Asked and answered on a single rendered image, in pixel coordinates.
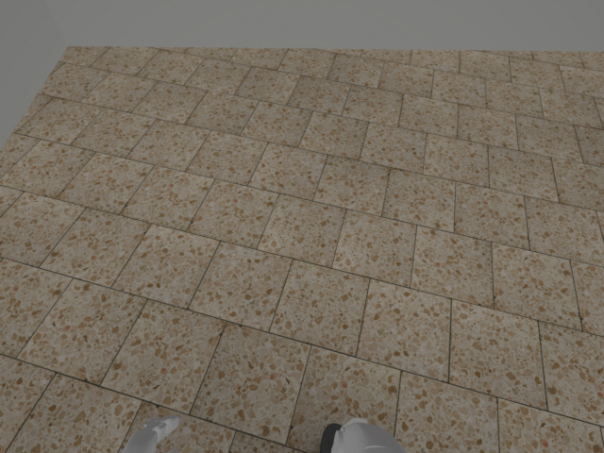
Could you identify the right robot thigh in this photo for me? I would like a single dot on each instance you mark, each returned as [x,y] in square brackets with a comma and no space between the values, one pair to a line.
[365,438]

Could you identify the right robot foot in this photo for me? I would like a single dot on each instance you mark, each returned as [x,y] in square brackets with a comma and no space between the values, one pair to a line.
[328,437]

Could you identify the left robot hand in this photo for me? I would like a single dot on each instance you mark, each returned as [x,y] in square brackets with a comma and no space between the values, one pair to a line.
[145,440]

